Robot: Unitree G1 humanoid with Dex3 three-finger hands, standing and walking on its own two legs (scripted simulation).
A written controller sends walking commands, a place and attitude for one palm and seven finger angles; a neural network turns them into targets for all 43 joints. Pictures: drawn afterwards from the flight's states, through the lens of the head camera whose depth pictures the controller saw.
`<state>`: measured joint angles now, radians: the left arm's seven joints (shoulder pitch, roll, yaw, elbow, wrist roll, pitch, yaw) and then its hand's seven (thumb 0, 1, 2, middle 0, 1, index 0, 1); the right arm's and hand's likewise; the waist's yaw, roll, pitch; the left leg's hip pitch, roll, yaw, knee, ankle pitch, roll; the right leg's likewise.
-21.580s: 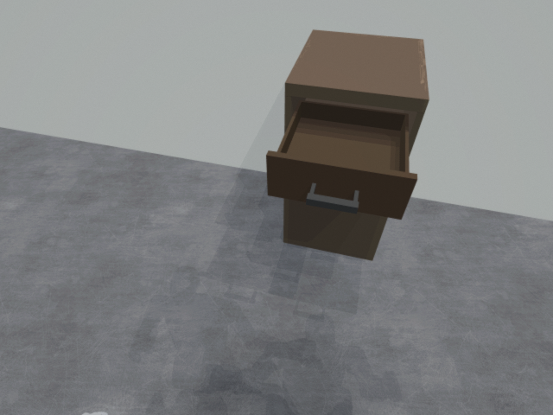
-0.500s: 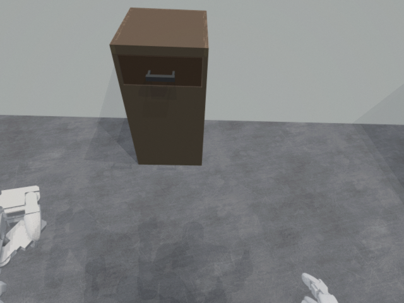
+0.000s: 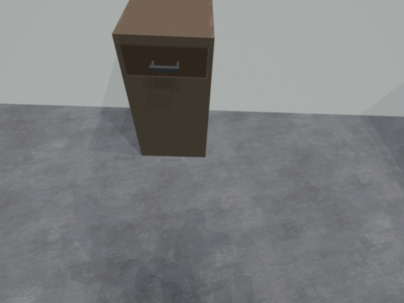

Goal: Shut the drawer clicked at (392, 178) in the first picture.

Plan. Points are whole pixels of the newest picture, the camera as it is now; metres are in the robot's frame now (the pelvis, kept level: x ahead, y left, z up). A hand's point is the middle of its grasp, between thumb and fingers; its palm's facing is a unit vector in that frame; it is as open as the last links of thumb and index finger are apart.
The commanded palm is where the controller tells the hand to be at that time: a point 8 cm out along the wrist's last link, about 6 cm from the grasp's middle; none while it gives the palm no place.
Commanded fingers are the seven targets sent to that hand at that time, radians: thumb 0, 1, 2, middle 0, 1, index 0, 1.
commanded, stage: let the arm hang, fingers relaxed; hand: left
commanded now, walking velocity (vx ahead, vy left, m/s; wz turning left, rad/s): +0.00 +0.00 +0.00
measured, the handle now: (164, 66) +1.00 +0.21 -0.11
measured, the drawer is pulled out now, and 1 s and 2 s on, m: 0.00 0.00 0.00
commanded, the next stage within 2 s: look to check the result in 0.68 s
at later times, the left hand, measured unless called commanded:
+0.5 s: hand out of the picture +0.00 +0.16 -0.17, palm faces -0.01 -0.98 -0.18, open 7.3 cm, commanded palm none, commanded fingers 0.00 0.90 0.90 -0.20 -0.30 -0.20 -0.30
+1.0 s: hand out of the picture +0.00 +0.15 -0.17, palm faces +0.00 -0.98 -0.19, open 7.4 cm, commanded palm none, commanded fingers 0.00 0.90 0.90 -0.20 -0.30 -0.20 -0.30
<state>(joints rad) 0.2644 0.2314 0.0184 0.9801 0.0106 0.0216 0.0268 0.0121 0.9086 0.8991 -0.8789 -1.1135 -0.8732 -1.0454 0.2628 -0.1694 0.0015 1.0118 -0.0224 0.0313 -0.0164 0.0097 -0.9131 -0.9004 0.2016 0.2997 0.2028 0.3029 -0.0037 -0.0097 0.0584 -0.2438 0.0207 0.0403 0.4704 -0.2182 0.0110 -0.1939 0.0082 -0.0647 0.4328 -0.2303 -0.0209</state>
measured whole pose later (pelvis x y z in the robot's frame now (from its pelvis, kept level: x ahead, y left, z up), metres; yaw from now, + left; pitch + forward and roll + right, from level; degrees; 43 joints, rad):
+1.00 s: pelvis +0.01 -0.01 +0.00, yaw -2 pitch -1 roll +0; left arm 0.30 0.12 0.00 1.14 0.00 -0.01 0.04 0.00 0.91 0.90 -0.20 -0.30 -0.20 -0.29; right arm 0.31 -0.12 -0.01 1.14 -0.01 0.00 -0.04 0.00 -0.91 -0.90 0.20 0.30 0.20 0.30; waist -0.01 0.02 0.04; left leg -0.18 0.03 0.07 0.41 -0.21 0.00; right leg -0.16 0.02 -0.03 0.42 -0.24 -0.03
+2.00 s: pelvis +0.03 -0.02 +0.00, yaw -2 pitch -1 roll +0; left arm 0.27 0.14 0.01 1.14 0.00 -0.02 0.04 0.00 0.91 0.90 -0.20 -0.30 -0.20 -0.29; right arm 0.28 -0.14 -0.01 1.15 -0.01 0.00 -0.04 0.01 -0.91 -0.90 0.20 0.30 0.20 0.30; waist -0.01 0.02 0.04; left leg -0.14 0.04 0.07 0.38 -0.23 -0.02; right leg -0.12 0.03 -0.04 0.38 -0.25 -0.05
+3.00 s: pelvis +0.04 -0.02 +0.01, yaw -2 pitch -1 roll +0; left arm 0.24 0.17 0.01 1.14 0.00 -0.02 0.03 0.00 0.91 0.90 -0.20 -0.30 -0.20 -0.30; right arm 0.25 -0.17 -0.01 1.15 -0.01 -0.01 -0.04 0.01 -0.91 -0.90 0.20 0.30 0.20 0.30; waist -0.01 0.02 0.04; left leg -0.12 0.04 0.07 0.36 -0.22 -0.02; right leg -0.10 0.03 -0.03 0.37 -0.25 -0.04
